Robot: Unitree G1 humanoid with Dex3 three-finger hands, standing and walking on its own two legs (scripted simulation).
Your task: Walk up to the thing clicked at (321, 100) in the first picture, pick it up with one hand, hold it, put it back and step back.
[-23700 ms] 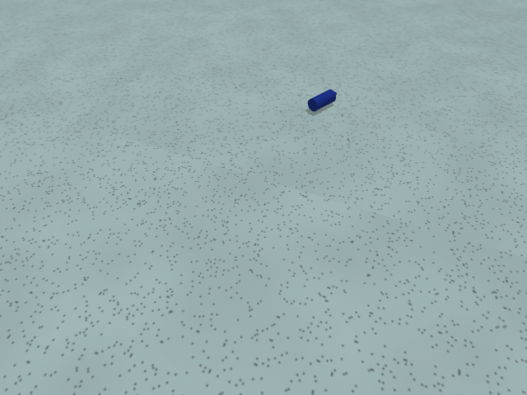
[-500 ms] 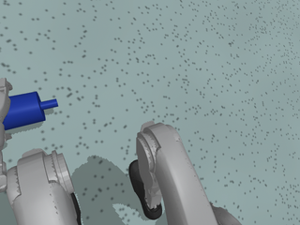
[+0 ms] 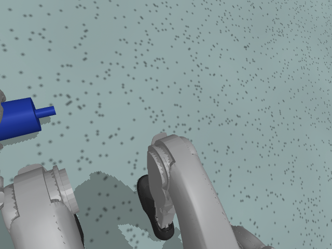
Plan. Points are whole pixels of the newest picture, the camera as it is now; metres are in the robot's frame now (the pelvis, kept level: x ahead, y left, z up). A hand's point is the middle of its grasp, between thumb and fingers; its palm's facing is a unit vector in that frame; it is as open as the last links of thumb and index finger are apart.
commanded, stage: close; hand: left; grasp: from above
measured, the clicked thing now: (2, 121) +0.43 +0.27 -0.25
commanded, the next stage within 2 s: settle in 1.32 s
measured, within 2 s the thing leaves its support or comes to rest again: leaves its support in 1.76 s
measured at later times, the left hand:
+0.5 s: hand out of the picture +0.41 +0.29 -0.24, palm faces -0.43 -0.12 -0.90, open 11.9 cm
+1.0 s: hand out of the picture +0.42 +0.30 -0.24, palm faces -0.42 -0.12 -0.90, open 11.8 cm
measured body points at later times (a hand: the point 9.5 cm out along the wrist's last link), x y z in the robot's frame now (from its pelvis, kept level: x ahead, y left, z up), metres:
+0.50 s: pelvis +0.00 +0.00 +0.00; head +0.24 +0.12 +0.36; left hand +0.43 +0.30 -0.18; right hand +0.06 -0.25 -0.06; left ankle +0.07 +0.13 -0.26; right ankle +0.11 -0.11 -0.26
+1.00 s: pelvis -0.01 +0.00 +0.00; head +0.24 +0.12 +0.35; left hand +0.43 +0.30 -0.19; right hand +0.06 -0.25 -0.06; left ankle +0.07 +0.13 -0.26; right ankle +0.11 -0.11 -0.26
